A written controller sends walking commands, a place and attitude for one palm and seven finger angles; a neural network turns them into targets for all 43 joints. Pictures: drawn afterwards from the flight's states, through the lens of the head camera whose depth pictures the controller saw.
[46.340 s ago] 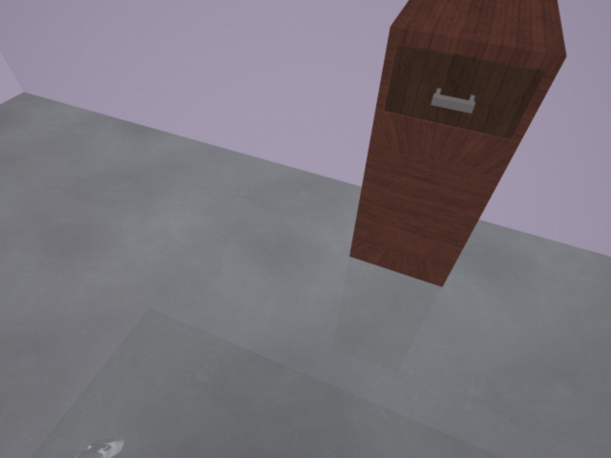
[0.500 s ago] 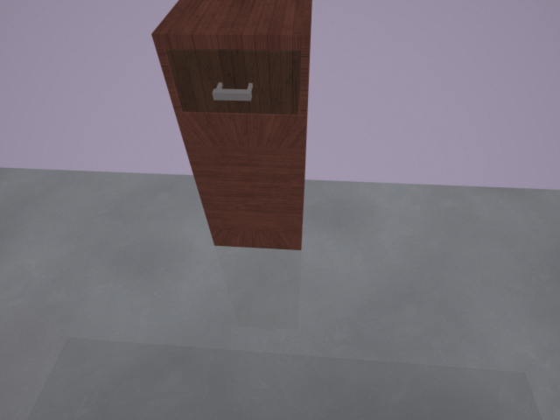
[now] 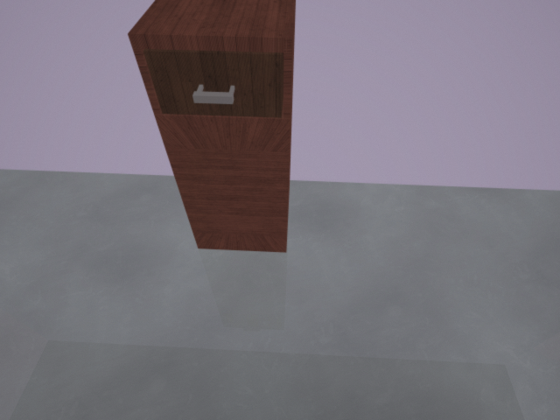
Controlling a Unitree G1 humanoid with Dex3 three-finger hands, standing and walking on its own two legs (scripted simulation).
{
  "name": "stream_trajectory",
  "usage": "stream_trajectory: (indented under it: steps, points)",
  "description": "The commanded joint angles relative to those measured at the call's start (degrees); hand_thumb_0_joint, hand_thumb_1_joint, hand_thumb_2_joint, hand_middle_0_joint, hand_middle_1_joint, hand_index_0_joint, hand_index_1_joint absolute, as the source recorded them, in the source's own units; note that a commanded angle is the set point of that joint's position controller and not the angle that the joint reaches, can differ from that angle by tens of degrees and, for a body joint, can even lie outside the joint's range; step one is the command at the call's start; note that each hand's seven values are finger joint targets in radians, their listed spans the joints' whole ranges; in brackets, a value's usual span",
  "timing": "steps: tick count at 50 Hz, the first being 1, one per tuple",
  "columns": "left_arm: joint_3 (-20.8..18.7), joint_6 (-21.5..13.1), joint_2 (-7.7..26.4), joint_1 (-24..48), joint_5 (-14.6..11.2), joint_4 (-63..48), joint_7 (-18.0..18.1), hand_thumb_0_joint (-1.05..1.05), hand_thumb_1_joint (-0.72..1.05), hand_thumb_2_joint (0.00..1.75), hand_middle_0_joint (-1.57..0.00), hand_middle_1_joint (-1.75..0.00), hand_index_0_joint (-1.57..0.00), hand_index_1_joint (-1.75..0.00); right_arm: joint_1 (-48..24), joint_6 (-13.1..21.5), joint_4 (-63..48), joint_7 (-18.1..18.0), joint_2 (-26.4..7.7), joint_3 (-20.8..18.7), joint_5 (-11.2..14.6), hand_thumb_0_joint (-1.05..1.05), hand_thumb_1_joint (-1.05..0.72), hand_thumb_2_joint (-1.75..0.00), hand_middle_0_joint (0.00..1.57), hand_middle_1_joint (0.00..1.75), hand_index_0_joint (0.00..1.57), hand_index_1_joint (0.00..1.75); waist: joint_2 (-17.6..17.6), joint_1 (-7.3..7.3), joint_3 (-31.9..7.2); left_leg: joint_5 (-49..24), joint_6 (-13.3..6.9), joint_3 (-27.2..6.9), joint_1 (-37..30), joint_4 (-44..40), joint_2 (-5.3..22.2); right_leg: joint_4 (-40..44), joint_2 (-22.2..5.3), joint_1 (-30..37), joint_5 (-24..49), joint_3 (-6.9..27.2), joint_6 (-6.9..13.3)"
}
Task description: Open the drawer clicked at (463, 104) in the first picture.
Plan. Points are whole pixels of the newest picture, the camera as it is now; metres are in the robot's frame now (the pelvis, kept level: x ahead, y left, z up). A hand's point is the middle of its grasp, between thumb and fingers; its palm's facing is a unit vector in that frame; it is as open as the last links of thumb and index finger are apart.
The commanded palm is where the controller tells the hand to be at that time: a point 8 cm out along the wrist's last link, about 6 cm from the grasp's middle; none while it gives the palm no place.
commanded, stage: look to check the result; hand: left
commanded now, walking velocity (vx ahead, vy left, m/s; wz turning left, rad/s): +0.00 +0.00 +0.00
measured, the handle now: (215, 93) +0.86 +0.20 +0.00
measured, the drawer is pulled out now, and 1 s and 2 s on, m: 0.00 0.00 0.00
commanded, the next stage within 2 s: take the last steps up to it in 0.50 s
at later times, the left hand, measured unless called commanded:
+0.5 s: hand out of the picture +0.08 +0.22 -0.16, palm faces -0.01 -0.94 -0.33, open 7.4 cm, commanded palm none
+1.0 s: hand out of the picture +0.06 +0.19 -0.20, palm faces +0.06 -0.98 -0.17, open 7.4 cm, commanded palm none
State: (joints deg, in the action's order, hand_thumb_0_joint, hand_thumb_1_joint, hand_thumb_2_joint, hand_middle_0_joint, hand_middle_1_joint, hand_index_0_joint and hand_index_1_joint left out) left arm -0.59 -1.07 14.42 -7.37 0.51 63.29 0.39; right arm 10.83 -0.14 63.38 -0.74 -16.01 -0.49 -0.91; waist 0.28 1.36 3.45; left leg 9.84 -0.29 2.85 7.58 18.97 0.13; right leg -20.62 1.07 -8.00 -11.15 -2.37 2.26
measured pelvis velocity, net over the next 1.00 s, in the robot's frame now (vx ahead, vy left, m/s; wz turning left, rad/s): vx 0.09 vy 0.01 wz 0.00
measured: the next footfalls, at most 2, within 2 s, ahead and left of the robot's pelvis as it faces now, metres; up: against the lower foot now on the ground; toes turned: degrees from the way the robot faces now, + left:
right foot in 1.38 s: +0.40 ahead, -0.12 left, +0.00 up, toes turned -7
left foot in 1.70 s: +0.42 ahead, +0.11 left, +0.00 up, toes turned +3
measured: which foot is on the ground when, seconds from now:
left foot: down 0.00-1.00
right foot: down 0.00-0.98, up 1.00-1.00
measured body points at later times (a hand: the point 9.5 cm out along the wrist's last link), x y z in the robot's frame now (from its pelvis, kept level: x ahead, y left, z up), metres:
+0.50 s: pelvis +0.02 -0.01 +0.00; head +0.04 -0.03 +0.45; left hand +0.09 +0.27 -0.13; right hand +0.08 -0.29 -0.15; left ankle +0.01 +0.11 -0.75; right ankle +0.00 -0.09 -0.75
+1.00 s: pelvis +0.09 +0.01 -0.01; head +0.10 +0.03 +0.43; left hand +0.05 +0.25 -0.18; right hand +0.07 -0.22 -0.16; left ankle +0.06 +0.12 -0.75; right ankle +0.00 -0.09 -0.74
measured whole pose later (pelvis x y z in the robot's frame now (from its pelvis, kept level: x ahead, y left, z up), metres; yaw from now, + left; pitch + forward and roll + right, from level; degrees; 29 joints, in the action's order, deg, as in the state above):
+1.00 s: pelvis +0.09 +0.01 -0.01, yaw +0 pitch -1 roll +0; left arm -2.7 -0.6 11.1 -18.7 0.4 65.5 -0.4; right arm 17.9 0.5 63.8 -0.3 -9.5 -0.9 -1.5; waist -2.2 -0.2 2.8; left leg 16.7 -0.2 6.0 10.8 30.7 2.2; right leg -30.5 0.8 -5.2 -22.9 -2.6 2.2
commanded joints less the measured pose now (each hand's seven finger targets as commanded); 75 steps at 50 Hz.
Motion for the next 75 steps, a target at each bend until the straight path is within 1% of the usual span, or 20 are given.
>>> stream_trajectory:
  steps: [1,31,34,39,43,45,47,48,49,50,53,57,63,66,67,68,69,70,72,75]
  points:
    - [-2.23,-0.9,11.32,-0.49,0.09,-2.54,0.88,0.0,0.9,0.9,-0.2,-0.3,-0.2,-0.3,-0.25,1.18,-2.83,-0.36,-8.75,-1.49,-0.1,0.0,-0.9,-0.9,0.2,0.3,0.2,0.3,0.96,-0.84,-3.61,-6.29,-1.02,-6.47,-0.92,-3.05,6.85,4.52,-8.02,1.4,8.42,7.51,0.92]
    - [-2.45,-1.37,13.88,0.82,-0.05,-2.54,1.16,0.0,0.9,0.9,-0.2,-0.3,-0.2,-0.3,-2.97,0.66,-3.25,-0.52,-11.2,-1.76,0.06,0.0,-0.9,-0.9,0.2,0.3,0.2,0.3,-0.59,-0.59,-4.49,-9.99,-0.48,-5.2,-4.55,-2.39,7.3,5.29,-8.58,3.86,18.53,7.84,0.74]
    - [-1.11,-0.44,7.97,-2.81,-0.13,-0.89,1.3,0.0,0.9,0.9,-0.2,-0.3,-0.2,-0.3,0.72,-0.22,-1.61,-0.13,-4.01,-0.13,-0.33,0.0,-0.9,-0.9,0.2,0.3,0.2,0.3,-0.22,-0.72,-4.41,-1.97,0.49,-3.33,-3.24,-0.64,5.93,5.71,-8.72,3.85,7.34,8.51,0.18]
    - [-2.7,0.46,10.1,-7.08,0.48,-0.44,0.51,0.0,0.9,0.9,-0.2,-0.3,-0.2,-0.3,1.44,-0.47,-2.05,0.6,-3.1,-0.57,-0.95,0.0,-0.9,-0.9,0.2,0.3,0.2,0.3,-6.38,-2.57,4.16,12.69,0.56,0.27,9.52,8.65,2.65,11.95,-12.92,2.39,-22.31,16.71,4.49]
    - [-3.8,-0.36,9.37,-9.98,0.69,-1.2,0.37,0.0,0.9,0.9,-0.2,-0.3,-0.2,-0.3,0.73,0.34,-3.99,0.51,-2.34,-1.42,-0.49,0.0,-0.9,-0.9,0.2,0.3,0.2,0.3,-5.8,-3.25,6.33,17.35,0.58,-0.17,17.2,18.63,4.34,11.34,-17.62,4.74,-14.24,20.14,10.09]
    - [-4.23,-0.9,8.5,-10.07,0.65,-1.46,0.31,0.0,0.9,0.9,-0.2,-0.3,-0.2,-0.3,2.86,0.9,-4.1,0.42,-0.9,-1.66,-0.25,0.0,-0.9,-0.9,0.2,0.3,0.2,0.3,-4.89,-2.16,5.15,16.31,0.5,-0.23,15.28,15.28,5.17,8.63,-17.84,4.96,-7.33,17.89,10.51]
    - [-4.16,-1.01,7.19,-8.07,0.08,-1.86,0.06,0.0,0.9,0.9,-0.2,-0.3,-0.2,-0.3,9.74,1.61,-1.96,0.19,0.37,-1.73,-0.24,0.0,-0.9,-0.9,0.2,0.3,0.2,0.3,-1.79,1.25,3.15,7.75,0.21,1.11,1.83,5.21,4.47,1.88,-13.79,-3.46,-4.72,11.28,6.92]
    - [-3.86,-1.0,4.81,-6.93,-0.12,-2.73,-0.25,0.0,0.9,0.9,-0.2,-0.3,-0.2,-0.3,15.47,2.17,0.19,-0.17,-1.05,-2.25,-0.55,0.0,-0.9,-0.9,0.2,0.3,0.2,0.3,5.57,3.27,2.02,7.21,-1.81,-4.25,-7.08,0.38,6.43,-8.58,-7.3,-10.97,-4.01,5.57,3.86]
    - [-3.14,-1.02,1.12,-5.55,-0.4,-4.2,-0.63,0.0,0.9,0.9,-0.2,-0.3,-0.2,-0.3,23.38,2.64,2.4,-0.88,-6.0,-3.62,-1.66,0.0,-0.9,-0.9,0.2,0.3,0.2,0.3,19.22,5.81,0.92,8.16,-6.71,-20.58,-13.31,-5.3,18.06,-26.28,-0.03,-22.25,-12.03,-3.14,0.12]
    - [-2.73,-1.62,0.91,-1.54,0.16,-5.93,-0.33,0.0,0.9,0.9,-0.2,-0.3,-0.2,-0.3,28.14,2.61,3.71,-1.17,-5.45,-3.52,-1.58,0.0,-0.9,-0.9,0.2,0.3,0.2,0.3,17.06,6.86,2.65,-3.58,-11.19,-27.44,-15.71,-7.17,24.26,-38.3,0.33,-30.39,-21.47,-0.42,0.22]
    - [-3.25,-1.3,0.48,-1.59,0.49,-4.96,-0.82,0.0,0.9,0.9,-0.2,-0.3,-0.2,-0.3,21.58,3.41,1.55,-1.53,0.19,-2.03,-0.88,0.0,-0.9,-0.9,0.2,0.3,0.2,0.3,2.14,2.26,6.84,-10.71,-10.99,-17.67,-6.87,-7.06,21.8,-43.6,-6.43,-30.18,-12.29,2.76,-0.26]
    - [-2.77,-0.47,-2.92,-2.8,0.57,-5.2,-1.69,0.0,0.9,0.9,-0.2,-0.3,-0.2,-0.3,21.61,4.37,2.87,-2.14,1.16,-1.49,-0.64,0.0,-0.9,-0.9,0.2,0.3,0.2,0.3,6.79,0.39,3.98,-21.61,-7.43,-4.88,-7.7,-6.03,15.55,-35.77,-6.55,-27.59,-4.87,-0.53,-1.36]
    - [-2.63,-0.36,-3.41,1.42,0.54,-7.25,-1.8,0.0,0.9,0.9,-0.2,-0.3,-0.2,-0.3,22.71,3.72,4.11,-1.76,1.56,-1.64,-1.07,0.0,-0.9,-0.9,0.2,0.3,0.2,0.3,8.0,1.17,4.36,-21.32,-7.0,-1.09,-4.35,-4.26,14.85,-19.99,-3.59,-18.08,-2.38,-6.13,-0.2]
    - [-3.5,-0.85,-1.63,-7.69,0.6,-4.8,-1.6,0.0,0.9,0.9,-0.2,-0.3,-0.2,-0.3,20.9,3.14,4.09,-1.73,0.9,-1.82,-0.5,0.0,-0.9,-0.9,0.2,0.3,0.2,0.3,7.32,-3.32,-0.21,-30.36,-5.14,2.02,-2.44,7.33,12.99,-13.44,-0.28,-2.93,1.66,-8.25,1.31]
    - [-4.41,-1.46,0.67,-15.01,0.68,-2.7,-1.35,0.0,0.9,0.9,-0.2,-0.3,-0.2,-0.3,19.47,3.2,3.55,-1.5,1.16,-1.92,0.09,0.0,-0.9,-0.9,0.2,0.3,0.2,0.3,4.21,-6.74,-3.87,-27.82,-3.55,3.02,3.63,16.91,11.17,-10.75,-1.99,9.44,3.99,-5.13,2.57]
    - [-6.03,-2.22,6.43,-22.96,1.14,-0.91,-0.5,0.0,0.9,0.9,-0.2,-0.3,-0.2,-0.3,19.67,3.41,1.88,-0.79,3.6,-1.89,0.93,0.0,-0.9,-0.9,0.2,0.3,0.2,0.3,-7.11,-9.43,-10.85,-8.68,-0.83,6.97,15.91,33.07,5.19,-6.83,-15.0,22.65,6.97,12.56,7.25]
    - [-6.74,-2.25,9.84,-25.86,0.4,0.07,-0.01,0.0,0.9,0.9,-0.2,-0.3,-0.2,-0.3,19.06,3.51,0.12,-1.07,5.56,-2.01,1.35,0.0,-0.9,-0.9,0.2,0.3,0.2,0.3,-14.54,-8.85,-13.45,24.05,0.02,3.76,22.59,53.22,0.53,1.19,-28.3,23.29,15.54,30.76,13.26]
    - [-6.07,-1.88,8.7,-21.01,-0.21,-1.08,0.46,0.0,0.9,0.9,-0.2,-0.3,-0.2,-0.3,16.0,2.9,-0.28,-1.02,4.64,-2.46,1.13,0.0,-0.9,-0.9,0.2,0.3,0.2,0.3,-7.56,-7.86,-7.29,22.87,-0.46,-2.4,25.55,58.08,3.83,3.39,-27.58,16.25,11.31,28.13,13.83]
    - [-4.7,-1.72,3.3,-12.01,0.28,-2.98,1.34,0.0,0.9,0.9,-0.2,-0.3,-0.2,-0.3,12.07,2.21,-1.18,-0.78,7.21,-2.45,0.41,0.0,-0.9,-0.9,0.2,0.3,0.2,0.3,-5.46,-3.32,1.11,16.4,0.13,-4.2,24.31,54.8,8.01,4.39,-23.43,-0.77,12.18,18.26,11.03]
    - [-3.54,-2.5,-0.03,-6.94,0.95,-4.75,1.36,0.0,0.9,0.9,-0.2,-0.3,-0.2,-0.3,14.79,0.45,-0.59,-0.16,9.7,-1.9,-0.26,0.0,-0.9,-0.9,0.2,0.3,0.2,0.3,-4.79,1.15,1.43,14.11,0.72,-1.61,14.92,41.76,7.94,7.2,-18.45,-11.78,15.22,5.99,8.41]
